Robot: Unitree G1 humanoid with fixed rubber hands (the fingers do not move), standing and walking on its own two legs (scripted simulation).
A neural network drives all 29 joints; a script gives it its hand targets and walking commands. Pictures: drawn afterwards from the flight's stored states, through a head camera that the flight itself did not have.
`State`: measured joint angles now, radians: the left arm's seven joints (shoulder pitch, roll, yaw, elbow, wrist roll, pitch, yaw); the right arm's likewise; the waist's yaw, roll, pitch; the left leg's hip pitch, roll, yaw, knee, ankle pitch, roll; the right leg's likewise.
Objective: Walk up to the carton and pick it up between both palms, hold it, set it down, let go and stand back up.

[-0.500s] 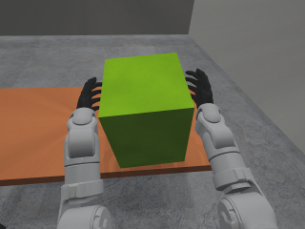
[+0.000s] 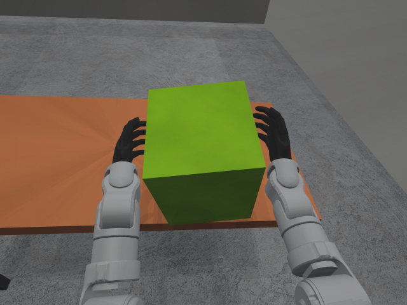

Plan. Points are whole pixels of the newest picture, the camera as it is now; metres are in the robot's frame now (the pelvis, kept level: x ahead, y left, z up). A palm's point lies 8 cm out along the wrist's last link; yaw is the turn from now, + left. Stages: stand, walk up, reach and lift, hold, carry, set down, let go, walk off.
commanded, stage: set down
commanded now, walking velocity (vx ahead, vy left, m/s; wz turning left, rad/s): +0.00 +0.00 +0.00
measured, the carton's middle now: (203, 159) +0.42 -0.01 +0.06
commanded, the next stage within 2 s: none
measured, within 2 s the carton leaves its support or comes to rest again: neither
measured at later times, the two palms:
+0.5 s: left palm (134, 152) +0.39 +0.13 +0.11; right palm (280, 144) +0.38 -0.16 +0.14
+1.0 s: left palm (144, 142) +0.42 +0.11 +0.11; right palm (283, 138) +0.40 -0.17 +0.14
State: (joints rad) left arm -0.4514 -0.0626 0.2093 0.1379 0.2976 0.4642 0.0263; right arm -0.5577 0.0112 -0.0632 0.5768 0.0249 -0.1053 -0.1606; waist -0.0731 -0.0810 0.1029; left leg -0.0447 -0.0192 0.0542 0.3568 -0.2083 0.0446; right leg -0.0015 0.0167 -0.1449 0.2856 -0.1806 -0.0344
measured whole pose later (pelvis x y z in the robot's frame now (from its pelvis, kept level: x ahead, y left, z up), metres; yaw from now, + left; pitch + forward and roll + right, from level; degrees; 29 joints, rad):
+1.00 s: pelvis +0.02 +0.00 +0.00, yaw -2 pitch +2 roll -1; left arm -0.69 -0.08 0.35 0.67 0.32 0.17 0.07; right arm -0.74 0.04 -0.40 0.89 -0.22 -0.22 -0.07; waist -0.05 -0.04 -0.03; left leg -0.14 -0.02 0.09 0.31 -0.20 0.05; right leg -0.13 0.02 -0.10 0.27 -0.17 -0.03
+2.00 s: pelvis +0.02 +0.01 +0.00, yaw -3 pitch +7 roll -1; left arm -0.76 -0.10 0.52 0.87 0.39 0.03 0.05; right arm -0.75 0.13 -0.63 0.86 -0.42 -0.18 -0.02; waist -0.04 -0.02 -0.03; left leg -0.25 -0.03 0.11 0.31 -0.19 0.06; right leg -0.25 0.01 -0.09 0.28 -0.17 -0.02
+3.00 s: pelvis +0.02 +0.01 +0.00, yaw -4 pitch +8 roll -1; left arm -0.77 -0.16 0.61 0.80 0.49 -0.04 0.01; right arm -0.73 0.18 -0.72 0.76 -0.52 -0.19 0.02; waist -0.04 -0.04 0.01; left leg -0.27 -0.02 0.12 0.31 -0.18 0.06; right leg -0.28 0.01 -0.08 0.29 -0.16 -0.02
